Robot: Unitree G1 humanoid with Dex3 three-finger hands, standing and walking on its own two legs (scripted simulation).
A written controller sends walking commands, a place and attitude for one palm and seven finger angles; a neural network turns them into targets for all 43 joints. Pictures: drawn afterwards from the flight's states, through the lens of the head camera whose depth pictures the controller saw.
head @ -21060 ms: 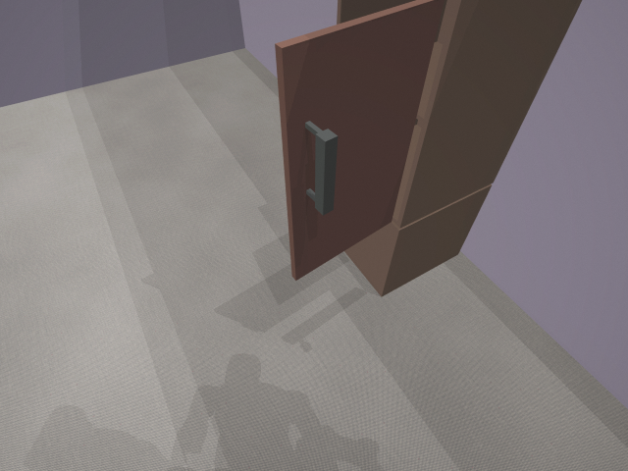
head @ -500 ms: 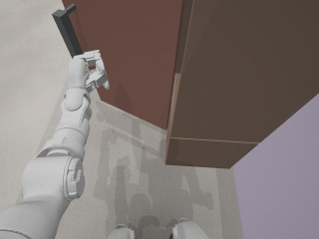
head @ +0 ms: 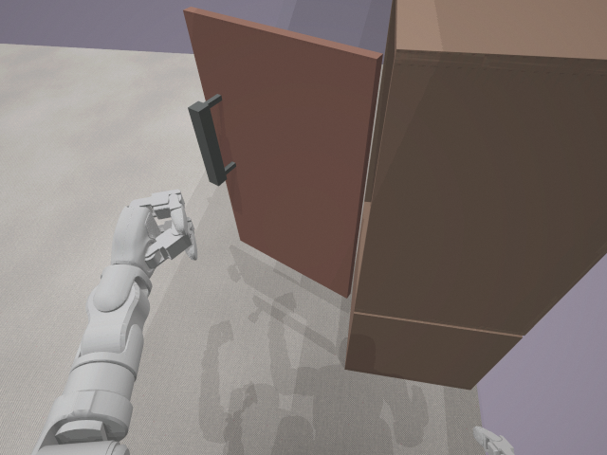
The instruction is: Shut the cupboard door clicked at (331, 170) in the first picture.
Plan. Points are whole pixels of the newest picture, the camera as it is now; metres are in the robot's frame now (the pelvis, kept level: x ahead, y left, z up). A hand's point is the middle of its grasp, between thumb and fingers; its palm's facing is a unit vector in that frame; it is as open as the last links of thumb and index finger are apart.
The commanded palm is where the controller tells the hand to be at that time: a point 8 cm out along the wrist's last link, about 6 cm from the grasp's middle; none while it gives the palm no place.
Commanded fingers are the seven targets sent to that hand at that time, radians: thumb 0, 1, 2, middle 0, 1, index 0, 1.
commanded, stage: draw the hand back to the body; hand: left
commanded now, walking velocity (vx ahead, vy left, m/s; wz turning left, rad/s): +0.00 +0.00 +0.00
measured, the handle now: (217, 141) +0.67 +0.19 +0.04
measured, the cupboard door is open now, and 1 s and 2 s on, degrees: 66 66 66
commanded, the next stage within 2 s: step back with the hand held close in 1.06 s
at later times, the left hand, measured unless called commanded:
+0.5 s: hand (62, 297) +0.25 +0.25 +0.16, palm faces +0.38 -0.86 -0.33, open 4.7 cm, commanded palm +0.20 +0.29 +0.18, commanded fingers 0.00 0.90 0.90 -0.42 -0.54 -0.42 -0.54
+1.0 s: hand out of the picture +0.19 +0.27 +0.18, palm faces +0.48 -0.79 -0.39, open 7.3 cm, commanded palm +0.14 +0.30 +0.20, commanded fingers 0.00 0.90 0.90 -0.20 -0.30 -0.20 -0.30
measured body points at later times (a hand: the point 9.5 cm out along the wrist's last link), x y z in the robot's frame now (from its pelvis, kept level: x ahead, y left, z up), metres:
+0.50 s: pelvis +0.02 +0.01 +0.03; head +0.00 -0.03 +0.47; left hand +0.22 +0.29 +0.18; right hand +0.22 -0.20 -0.06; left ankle +0.00 +0.11 -0.72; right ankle +0.00 -0.10 -0.72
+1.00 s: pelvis +0.01 +0.00 +0.03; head -0.02 -0.03 +0.47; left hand +0.16 +0.30 +0.20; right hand +0.20 -0.22 -0.06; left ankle +0.00 +0.11 -0.72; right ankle +0.00 -0.10 -0.72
